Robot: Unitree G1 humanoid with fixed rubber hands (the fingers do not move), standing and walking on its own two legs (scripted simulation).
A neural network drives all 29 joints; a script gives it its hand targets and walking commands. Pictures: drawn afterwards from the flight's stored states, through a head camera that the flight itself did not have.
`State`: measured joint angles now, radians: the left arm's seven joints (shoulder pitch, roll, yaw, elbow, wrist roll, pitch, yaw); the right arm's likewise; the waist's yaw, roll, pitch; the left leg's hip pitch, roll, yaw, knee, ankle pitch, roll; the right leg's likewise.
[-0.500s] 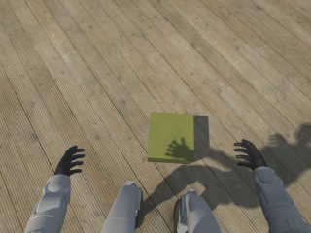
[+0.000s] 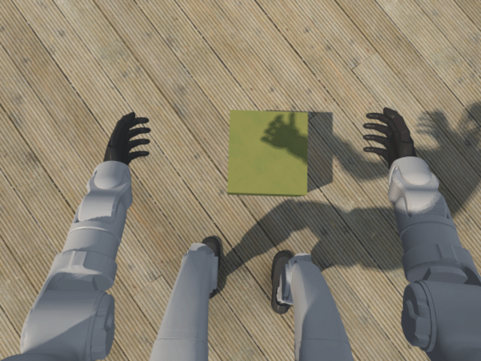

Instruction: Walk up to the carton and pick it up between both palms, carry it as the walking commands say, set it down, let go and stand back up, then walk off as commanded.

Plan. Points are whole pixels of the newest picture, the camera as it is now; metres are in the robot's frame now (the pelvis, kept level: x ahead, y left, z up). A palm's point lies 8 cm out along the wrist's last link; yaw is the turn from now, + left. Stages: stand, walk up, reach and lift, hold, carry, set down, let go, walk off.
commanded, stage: reach and lift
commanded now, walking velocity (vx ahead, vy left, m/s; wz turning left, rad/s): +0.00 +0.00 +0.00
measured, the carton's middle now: (265, 156) +0.50 -0.07 -0.61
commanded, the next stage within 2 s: none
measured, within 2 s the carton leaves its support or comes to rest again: neither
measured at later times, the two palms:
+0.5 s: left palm (156, 103) +0.51 +0.17 -0.16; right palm (383, 107) +0.51 -0.23 -0.15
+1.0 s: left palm (183, 130) +0.50 +0.15 -0.31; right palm (356, 136) +0.49 -0.24 -0.29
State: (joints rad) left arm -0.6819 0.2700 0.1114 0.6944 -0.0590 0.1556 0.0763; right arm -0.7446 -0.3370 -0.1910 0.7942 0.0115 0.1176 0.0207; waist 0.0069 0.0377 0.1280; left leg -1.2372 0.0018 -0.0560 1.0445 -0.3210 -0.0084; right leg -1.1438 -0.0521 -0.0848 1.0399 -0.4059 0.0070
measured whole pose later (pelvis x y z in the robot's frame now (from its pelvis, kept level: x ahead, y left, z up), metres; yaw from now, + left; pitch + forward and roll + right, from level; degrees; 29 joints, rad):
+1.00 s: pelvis -0.06 +0.01 -0.13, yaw -3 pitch +39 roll -6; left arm -1.41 0.30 0.24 0.81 -0.05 0.22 0.15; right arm -1.45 -0.42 -0.33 0.90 0.03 0.16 0.00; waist 0.00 0.08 0.41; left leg -1.83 0.00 -0.08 1.52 -0.37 -0.01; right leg -1.73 -0.05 -0.08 1.51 -0.46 0.01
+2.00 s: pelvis -0.06 +0.00 -0.32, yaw -6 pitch +35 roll -5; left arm -1.59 0.42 0.13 1.21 -0.21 0.09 0.09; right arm -1.59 -0.45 -0.15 1.18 0.13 0.12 -0.04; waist 0.03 0.09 0.52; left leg -2.30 0.02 -0.09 2.19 -0.51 -0.01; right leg -2.19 -0.03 -0.05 2.21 -0.63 0.01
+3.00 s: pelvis -0.06 +0.00 -0.32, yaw -6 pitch +35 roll -4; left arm -1.61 0.35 0.14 1.25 -0.17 0.06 0.07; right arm -1.60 -0.42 -0.07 1.18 0.15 0.12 -0.05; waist 0.03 0.09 0.52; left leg -2.31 0.02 -0.09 2.22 -0.53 -0.01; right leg -2.21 -0.02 -0.05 2.24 -0.65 0.01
